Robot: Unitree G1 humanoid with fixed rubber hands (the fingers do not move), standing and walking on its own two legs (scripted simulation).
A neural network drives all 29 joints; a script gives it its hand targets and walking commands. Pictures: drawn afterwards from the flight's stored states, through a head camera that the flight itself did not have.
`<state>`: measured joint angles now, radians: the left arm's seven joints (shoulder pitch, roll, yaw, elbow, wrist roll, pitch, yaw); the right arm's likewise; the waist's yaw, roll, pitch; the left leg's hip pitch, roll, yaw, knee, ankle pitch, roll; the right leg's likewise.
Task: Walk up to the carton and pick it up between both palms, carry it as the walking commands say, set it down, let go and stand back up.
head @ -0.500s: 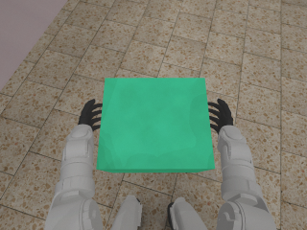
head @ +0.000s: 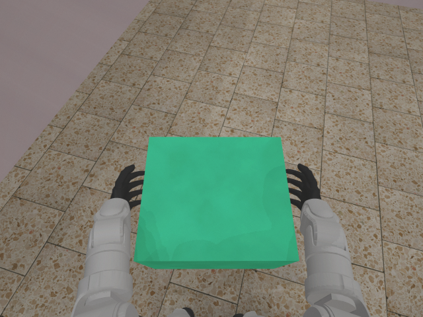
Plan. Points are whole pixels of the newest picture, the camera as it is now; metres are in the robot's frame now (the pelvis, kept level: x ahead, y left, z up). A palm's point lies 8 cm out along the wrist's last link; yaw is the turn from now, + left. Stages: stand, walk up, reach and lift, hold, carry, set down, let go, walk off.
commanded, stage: reach and lift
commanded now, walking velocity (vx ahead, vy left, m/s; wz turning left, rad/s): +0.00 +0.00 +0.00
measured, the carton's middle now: (214, 206) +0.36 +0.01 -0.10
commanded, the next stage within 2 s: hold in 1.66 s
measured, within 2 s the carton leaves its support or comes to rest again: neither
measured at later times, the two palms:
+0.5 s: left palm (112, 194) +0.32 +0.19 +0.05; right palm (328, 199) +0.31 -0.18 +0.05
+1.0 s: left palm (110, 185) +0.32 +0.18 +0.09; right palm (346, 189) +0.31 -0.19 +0.09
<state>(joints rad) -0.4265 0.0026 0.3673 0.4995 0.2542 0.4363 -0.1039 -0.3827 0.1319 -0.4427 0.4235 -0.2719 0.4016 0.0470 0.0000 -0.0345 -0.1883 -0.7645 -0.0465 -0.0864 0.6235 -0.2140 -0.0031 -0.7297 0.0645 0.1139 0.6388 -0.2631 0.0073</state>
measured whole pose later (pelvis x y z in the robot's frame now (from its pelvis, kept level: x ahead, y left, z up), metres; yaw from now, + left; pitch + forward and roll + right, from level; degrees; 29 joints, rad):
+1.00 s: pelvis +0.02 -0.01 +0.04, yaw +1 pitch -5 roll +0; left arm -0.31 -0.07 0.31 0.29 0.32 0.72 -0.09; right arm -0.27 0.12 -0.35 0.24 -0.31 0.71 0.06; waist -0.01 -0.02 -0.04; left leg -0.02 -0.03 -0.10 0.23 -0.12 0.00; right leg 0.02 0.04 0.10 0.24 -0.16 -0.01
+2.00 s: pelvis +0.03 +0.00 +0.04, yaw +0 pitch -4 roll +0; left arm -0.25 -0.11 0.31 0.21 0.33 0.71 -0.07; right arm -0.24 0.11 -0.33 0.21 -0.31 0.70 0.08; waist 0.00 -0.01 -0.04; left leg -0.03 -0.03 -0.09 0.21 -0.11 0.00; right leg 0.00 0.03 0.10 0.22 -0.15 -0.01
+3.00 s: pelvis +0.02 +0.00 +0.04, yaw +0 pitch -4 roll +0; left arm -0.24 -0.12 0.31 0.21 0.33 0.70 -0.06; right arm -0.24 0.11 -0.33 0.21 -0.31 0.70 0.08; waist 0.00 -0.01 -0.03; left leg -0.02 -0.04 -0.09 0.21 -0.10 0.01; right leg 0.01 0.03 0.10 0.22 -0.15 0.00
